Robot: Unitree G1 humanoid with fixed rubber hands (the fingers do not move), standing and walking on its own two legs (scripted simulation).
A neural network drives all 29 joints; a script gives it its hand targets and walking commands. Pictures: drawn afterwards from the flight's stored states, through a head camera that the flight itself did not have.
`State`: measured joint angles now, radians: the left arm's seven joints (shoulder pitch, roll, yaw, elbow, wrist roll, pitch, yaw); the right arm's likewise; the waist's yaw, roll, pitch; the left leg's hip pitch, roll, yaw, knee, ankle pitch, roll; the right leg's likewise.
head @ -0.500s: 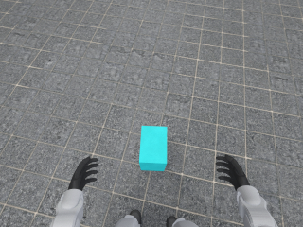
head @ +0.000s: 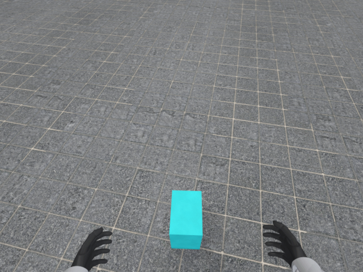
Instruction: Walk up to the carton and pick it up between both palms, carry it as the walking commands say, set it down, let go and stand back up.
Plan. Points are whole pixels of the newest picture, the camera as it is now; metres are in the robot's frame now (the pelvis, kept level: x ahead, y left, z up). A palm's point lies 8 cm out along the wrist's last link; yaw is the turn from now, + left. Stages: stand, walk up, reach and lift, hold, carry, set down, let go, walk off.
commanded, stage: let go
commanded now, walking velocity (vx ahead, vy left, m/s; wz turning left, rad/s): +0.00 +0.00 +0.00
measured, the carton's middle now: (186, 220) +0.46 -0.01 -0.66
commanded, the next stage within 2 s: stand in 0.08 s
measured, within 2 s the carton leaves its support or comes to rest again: neither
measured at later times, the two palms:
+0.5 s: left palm out of the picture +0.14 +0.29 -0.10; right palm (321, 267) +0.15 -0.29 -0.09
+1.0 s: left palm out of the picture +0.12 +0.30 -0.10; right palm out of the picture +0.12 -0.30 -0.09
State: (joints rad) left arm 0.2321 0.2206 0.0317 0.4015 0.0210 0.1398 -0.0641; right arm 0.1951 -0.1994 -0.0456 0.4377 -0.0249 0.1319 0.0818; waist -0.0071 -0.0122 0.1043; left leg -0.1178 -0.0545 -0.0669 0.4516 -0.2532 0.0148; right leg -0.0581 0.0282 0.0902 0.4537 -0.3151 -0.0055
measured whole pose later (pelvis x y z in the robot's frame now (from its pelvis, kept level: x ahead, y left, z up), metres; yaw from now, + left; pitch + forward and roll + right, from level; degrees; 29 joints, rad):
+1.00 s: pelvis +0.01 +0.00 +0.00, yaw -1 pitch -1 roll +0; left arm 0.17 0.36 0.02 0.88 0.03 0.01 0.03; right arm 0.14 -0.35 -0.02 0.89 -0.03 0.00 -0.03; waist 0.00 -0.01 0.02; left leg -0.15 -0.04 -0.06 0.43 -0.25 0.02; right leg -0.08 0.04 0.10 0.40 -0.29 0.00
